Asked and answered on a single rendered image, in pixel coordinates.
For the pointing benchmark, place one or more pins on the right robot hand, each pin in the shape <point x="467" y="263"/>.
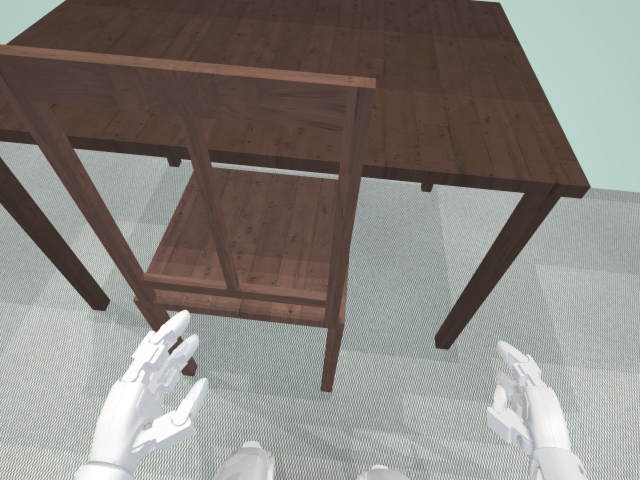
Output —
<point x="535" y="405"/>

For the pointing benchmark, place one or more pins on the left robot hand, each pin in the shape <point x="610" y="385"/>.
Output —
<point x="136" y="399"/>

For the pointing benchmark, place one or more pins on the table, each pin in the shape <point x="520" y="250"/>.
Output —
<point x="456" y="103"/>

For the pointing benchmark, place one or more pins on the right robot forearm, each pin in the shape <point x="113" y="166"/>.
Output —
<point x="552" y="463"/>

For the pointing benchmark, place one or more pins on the robot left thigh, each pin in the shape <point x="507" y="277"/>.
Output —
<point x="247" y="463"/>

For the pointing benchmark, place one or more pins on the left robot shin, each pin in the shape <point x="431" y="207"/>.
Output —
<point x="251" y="444"/>

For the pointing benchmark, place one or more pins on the chair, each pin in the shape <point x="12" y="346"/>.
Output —
<point x="240" y="244"/>

